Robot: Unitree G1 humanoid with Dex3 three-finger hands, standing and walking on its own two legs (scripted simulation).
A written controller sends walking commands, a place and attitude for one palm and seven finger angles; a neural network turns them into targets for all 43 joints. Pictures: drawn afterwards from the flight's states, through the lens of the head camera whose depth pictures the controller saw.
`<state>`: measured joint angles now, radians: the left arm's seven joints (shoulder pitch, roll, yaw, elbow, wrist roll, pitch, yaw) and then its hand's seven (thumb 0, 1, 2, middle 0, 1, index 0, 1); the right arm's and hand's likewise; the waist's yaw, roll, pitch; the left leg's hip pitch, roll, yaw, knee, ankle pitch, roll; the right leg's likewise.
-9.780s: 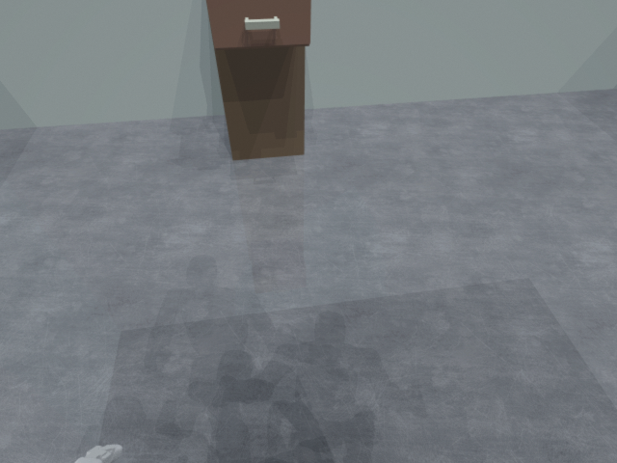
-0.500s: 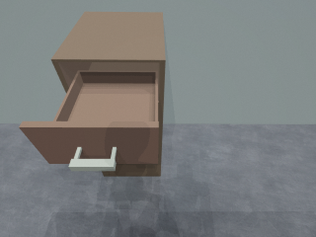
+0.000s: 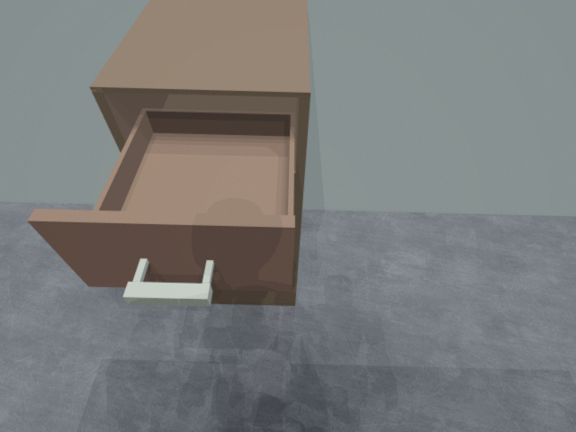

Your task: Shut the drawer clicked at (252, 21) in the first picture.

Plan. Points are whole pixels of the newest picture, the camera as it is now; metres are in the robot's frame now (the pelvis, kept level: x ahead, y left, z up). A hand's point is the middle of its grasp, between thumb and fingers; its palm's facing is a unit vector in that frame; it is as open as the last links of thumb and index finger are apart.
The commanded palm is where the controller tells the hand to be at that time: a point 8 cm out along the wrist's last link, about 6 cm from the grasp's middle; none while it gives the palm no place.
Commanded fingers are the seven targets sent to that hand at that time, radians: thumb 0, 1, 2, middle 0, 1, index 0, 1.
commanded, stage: come to a stop and stand still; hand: left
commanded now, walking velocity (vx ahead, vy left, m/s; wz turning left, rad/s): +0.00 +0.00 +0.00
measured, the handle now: (172, 280) +0.31 +0.19 +0.03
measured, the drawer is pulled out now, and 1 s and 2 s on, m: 0.29 0.29 0.29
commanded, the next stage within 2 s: look again from close up in 0.66 s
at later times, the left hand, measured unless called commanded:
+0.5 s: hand out of the picture +0.01 +0.20 -0.17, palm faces -0.01 -0.98 -0.21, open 7.4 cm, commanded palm none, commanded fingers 0.00 0.90 0.90 -0.20 -0.30 -0.20 -0.30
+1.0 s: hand out of the picture -0.05 +0.18 -0.17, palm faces +0.02 -0.98 -0.19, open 7.4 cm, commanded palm none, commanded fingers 0.00 0.90 0.90 -0.20 -0.30 -0.20 -0.30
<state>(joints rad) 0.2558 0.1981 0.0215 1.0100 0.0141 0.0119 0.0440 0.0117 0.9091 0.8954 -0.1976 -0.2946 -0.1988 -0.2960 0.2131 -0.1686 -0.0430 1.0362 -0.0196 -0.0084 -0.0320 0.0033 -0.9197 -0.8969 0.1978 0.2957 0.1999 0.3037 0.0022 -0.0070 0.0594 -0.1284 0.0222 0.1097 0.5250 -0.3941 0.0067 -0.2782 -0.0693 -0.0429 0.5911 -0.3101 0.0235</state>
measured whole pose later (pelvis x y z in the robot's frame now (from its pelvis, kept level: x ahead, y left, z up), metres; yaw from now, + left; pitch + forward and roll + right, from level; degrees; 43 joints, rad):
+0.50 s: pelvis -0.04 +0.01 +0.00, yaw +0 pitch -2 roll +0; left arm 0.24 0.20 -0.01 1.00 0.01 0.01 0.04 0.01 0.90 0.90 -0.20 -0.29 -0.20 -0.30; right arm 0.23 -0.18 -0.01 1.05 -0.02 0.00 -0.01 0.00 -0.90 -0.90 0.20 0.30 0.20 0.30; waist -0.01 -0.02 0.04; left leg -0.15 0.01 0.12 0.52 -0.34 0.03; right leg -0.27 -0.08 -0.03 0.51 -0.21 0.05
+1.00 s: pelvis -0.04 +0.02 +0.01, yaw -1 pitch -2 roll +0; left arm 0.31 0.14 0.00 1.10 0.01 0.00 0.04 0.01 0.90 0.90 -0.20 -0.29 -0.20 -0.30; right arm 0.26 -0.13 -0.01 1.15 -0.01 -0.01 -0.02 0.00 -0.91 -0.90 0.20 0.30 0.20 0.30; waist 0.00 -0.01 0.05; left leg -0.12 0.00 0.13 0.47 -0.31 0.04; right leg -0.25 -0.09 -0.02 0.48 -0.19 0.05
